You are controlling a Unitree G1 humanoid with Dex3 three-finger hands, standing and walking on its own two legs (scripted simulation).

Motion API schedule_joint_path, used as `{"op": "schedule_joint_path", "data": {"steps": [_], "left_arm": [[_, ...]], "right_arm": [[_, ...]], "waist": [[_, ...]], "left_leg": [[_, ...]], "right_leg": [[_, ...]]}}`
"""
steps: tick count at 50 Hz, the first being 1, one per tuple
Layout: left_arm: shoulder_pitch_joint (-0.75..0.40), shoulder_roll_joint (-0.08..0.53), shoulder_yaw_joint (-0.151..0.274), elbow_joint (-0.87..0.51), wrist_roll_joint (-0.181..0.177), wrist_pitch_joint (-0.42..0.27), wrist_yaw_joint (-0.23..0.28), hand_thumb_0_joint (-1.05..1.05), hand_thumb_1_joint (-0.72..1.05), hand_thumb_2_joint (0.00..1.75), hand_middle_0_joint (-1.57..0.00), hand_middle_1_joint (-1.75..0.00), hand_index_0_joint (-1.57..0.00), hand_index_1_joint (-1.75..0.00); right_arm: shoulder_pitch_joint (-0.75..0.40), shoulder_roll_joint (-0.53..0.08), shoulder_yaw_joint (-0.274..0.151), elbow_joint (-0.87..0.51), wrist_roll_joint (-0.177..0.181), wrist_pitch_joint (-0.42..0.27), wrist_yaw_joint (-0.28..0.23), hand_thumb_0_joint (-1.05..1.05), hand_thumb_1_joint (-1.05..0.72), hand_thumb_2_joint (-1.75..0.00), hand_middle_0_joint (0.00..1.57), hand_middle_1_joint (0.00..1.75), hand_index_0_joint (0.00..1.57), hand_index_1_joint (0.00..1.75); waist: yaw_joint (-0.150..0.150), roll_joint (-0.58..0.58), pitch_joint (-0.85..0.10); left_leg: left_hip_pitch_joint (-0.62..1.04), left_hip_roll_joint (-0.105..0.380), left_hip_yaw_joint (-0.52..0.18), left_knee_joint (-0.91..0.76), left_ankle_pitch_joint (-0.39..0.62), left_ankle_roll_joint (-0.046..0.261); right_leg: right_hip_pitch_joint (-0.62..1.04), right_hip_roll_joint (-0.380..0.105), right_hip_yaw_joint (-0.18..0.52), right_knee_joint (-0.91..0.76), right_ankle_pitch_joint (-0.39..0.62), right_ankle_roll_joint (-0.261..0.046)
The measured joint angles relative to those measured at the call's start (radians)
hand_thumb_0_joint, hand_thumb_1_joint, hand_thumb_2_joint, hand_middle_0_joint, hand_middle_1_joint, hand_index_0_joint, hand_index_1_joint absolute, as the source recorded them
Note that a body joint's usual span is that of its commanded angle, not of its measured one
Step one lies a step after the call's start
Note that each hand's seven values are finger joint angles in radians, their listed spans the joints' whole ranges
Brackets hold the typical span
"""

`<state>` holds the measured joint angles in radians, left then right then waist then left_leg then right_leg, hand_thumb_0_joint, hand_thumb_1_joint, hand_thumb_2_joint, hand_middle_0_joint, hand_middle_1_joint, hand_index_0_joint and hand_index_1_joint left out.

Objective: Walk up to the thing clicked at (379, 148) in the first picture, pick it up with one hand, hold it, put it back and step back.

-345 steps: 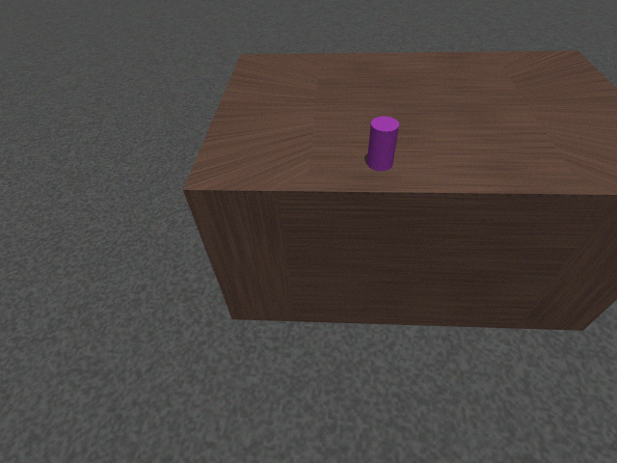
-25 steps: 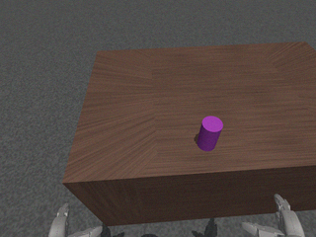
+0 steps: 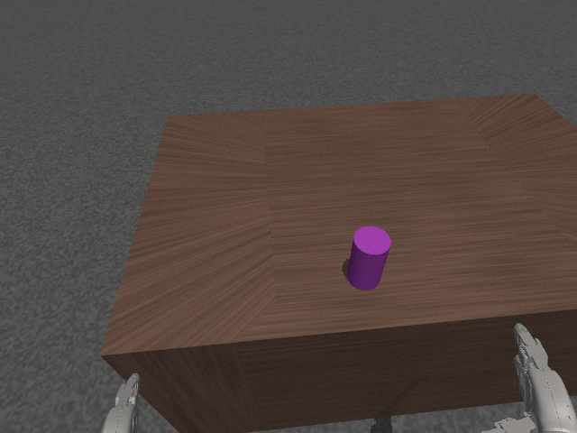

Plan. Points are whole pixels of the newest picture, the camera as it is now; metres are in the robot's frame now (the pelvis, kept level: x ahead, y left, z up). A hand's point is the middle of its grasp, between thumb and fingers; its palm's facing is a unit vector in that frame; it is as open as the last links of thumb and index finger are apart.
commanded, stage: rise first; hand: right
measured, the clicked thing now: (367, 259) +0.44 -0.13 -0.07
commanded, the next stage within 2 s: go down in 0.58 s
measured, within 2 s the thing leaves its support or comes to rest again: neither
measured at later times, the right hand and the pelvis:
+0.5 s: hand (517, 403) +0.16 -0.25 +0.02, palm faces +0.28 +0.89 -0.36, open 17.5 cm; pelvis -0.02 +0.01 +0.00, yaw -1 degrees
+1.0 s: hand (523, 358) +0.20 -0.26 +0.04, palm faces +0.32 +0.92 -0.25, open 17.7 cm; pelvis -0.03 +0.02 +0.00, yaw -2 degrees
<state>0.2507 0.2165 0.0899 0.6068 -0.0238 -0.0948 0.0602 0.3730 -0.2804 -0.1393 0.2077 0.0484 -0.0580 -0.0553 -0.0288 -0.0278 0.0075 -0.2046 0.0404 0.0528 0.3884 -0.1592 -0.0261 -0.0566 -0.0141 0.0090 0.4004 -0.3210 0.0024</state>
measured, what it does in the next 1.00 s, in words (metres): stands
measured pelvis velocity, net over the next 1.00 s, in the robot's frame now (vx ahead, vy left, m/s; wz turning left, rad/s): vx -0.03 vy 0.02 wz -0.03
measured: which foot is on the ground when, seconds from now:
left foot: down 0.00-1.00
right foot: down 0.00-1.00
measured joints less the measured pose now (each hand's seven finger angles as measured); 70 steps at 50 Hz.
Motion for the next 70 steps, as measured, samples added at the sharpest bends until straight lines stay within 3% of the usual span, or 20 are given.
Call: {"op": "schedule_joint_path", "data": {"steps": [10, 25, 37, 41, 45, 49, 53, 58, 63, 70], "left_arm": [[-0.011, 0.017, 0.036, 0.016, 0.008, 0.004, -0.001, -0.01, -0.54, 0.07, -0.07, -0.06, -0.05, -0.07], [-0.008, 0.007, 0.043, 0.016, 0.006, -0.009, -0.007, -0.01, -0.55, 0.08, -0.07, -0.06, -0.05, -0.07], [-0.021, 0.003, 0.041, 0.054, 0.016, -0.033, -0.008, -0.01, -0.54, 0.08, -0.07, -0.06, -0.06, -0.07], [-0.039, -0.003, 0.046, 0.091, 0.029, -0.034, -0.019, -0.02, -0.54, 0.07, -0.07, -0.06, -0.06, -0.07], [-0.071, 0.004, 0.064, 0.114, 0.033, -0.032, -0.012, -0.02, -0.54, 0.07, -0.07, -0.06, -0.06, -0.07], [-0.096, 0.020, 0.032, 0.125, 0.020, -0.050, 0.015, -0.02, -0.54, 0.06, -0.07, -0.06, -0.06, -0.06], [-0.120, 0.006, -0.012, 0.169, 0.012, -0.068, 0.031, -0.01, -0.54, 0.06, -0.07, -0.05, -0.06, -0.06], [-0.123, -0.002, -0.022, 0.178, 0.002, -0.064, 0.050, -0.01, -0.54, 0.05, -0.07, -0.05, -0.06, -0.05], [-0.069, 0.010, -0.052, 0.130, -0.012, -0.066, 0.063, -0.01, -0.53, 0.05, -0.06, -0.05, -0.06, -0.05], [-0.057, 0.030, -0.046, 0.127, -0.006, -0.069, 0.067, -0.02, -0.54, 0.05, -0.07, -0.05, -0.06, -0.05]], "right_arm": [[0.036, -0.008, -0.023, -0.092, -0.004, -0.021, 0.005, -0.01, 0.56, -0.04, 0.06, 0.06, 0.06, 0.06], [0.062, -0.014, -0.064, -0.148, -0.003, -0.070, 0.015, -0.01, 0.55, -0.04, 0.06, 0.06, 0.06, 0.06], [0.049, -0.011, -0.070, -0.160, -0.009, -0.108, 0.020, -0.01, 0.56, -0.05, 0.06, 0.06, 0.06, 0.06], [0.047, 0.013, -0.090, -0.157, -0.009, -0.142, 0.034, -0.01, 0.57, -0.05, 0.05, 0.06, 0.06, 0.06], [-0.034, 0.008, -0.137, -0.064, 0.010, -0.163, 0.055, -0.01, 0.59, -0.06, 0.04, 0.07, 0.06, 0.06], [-0.166, -0.025, -0.183, 0.035, 0.055, -0.184, 0.110, -0.02, 0.60, -0.06, 0.04, 0.07, 0.05, 0.06], [-0.310, -0.079, -0.202, 0.165, 0.099, -0.198, 0.213, -0.02, 0.60, -0.05, 0.04, 0.07, 0.05, 0.06], [-0.453, -0.151, -0.241, 0.333, 0.152, -0.186, 0.337, -0.02, 0.60, -0.04, 0.04, 0.06, 0.05, 0.06], [-0.529, -0.193, -0.285, 0.456, 0.210, -0.207, 0.420, -0.02, 0.60, -0.03, 0.05, 0.06, 0.06, 0.05], [-0.537, -0.179, -0.271, 0.499, 0.222, -0.218, 0.471, -0.02, 0.58, -0.03, 0.06, 0.06, 0.06, 0.05]], "waist": [[0.000, -0.015, 0.023], [-0.005, -0.010, 0.035], [-0.002, -0.013, 0.036], [0.004, -0.012, 0.022], [0.015, -0.008, 0.020], [0.019, 0.010, 0.023], [0.032, 0.031, 0.004], [0.059, 0.030, -0.013], [0.071, 0.028, -0.023], [0.054, 0.024, -0.029]], "left_leg": [[0.011, 0.001, 0.001, -0.001, 0.004, 0.001], [0.014, 0.000, 0.010, 0.000, 0.017, 0.012], [0.002, 0.002, 0.009, 0.004, 0.028, 0.015], [-0.018, 0.002, 0.011, 0.021, 0.022, 0.016], [-0.037, 0.007, 0.020, 0.040, 0.015, 0.016], [-0.058, 0.007, 0.024, 0.052, 0.016, 0.018], [-0.099, 0.009, 0.024, 0.073, 0.012, 0.019], [-0.145, 0.008, 0.011, 0.100, 0.004, 0.016], [-0.155, 0.004, 0.000, 0.095, 0.005, 0.012], [-0.169, 0.003, -0.007, 0.094, 0.002, 0.005]], "right_leg": [[0.011, 0.001, 0.001, -0.003, 0.006, 0.001], [0.012, -0.002, 0.010, -0.007, 0.025, 0.009], [0.002, 0.001, 0.010, -0.005, 0.037, 0.012], [-0.022, 0.000, 0.012, 0.018, 0.028, 0.012], [-0.046, 0.003, 0.022, 0.042, 0.023, 0.012], [-0.073, 0.003, 0.028, 0.062, 0.021, 0.013], [-0.116, 0.004, 0.029, 0.086, 0.015, 0.015], [-0.158, 0.004, 0.016, 0.119, -0.002, 0.012], [-0.168, 0.002, 0.005, 0.124, -0.010, 0.008], [-0.185, 0.003, -0.003, 0.136, -0.023, 0.002]]}}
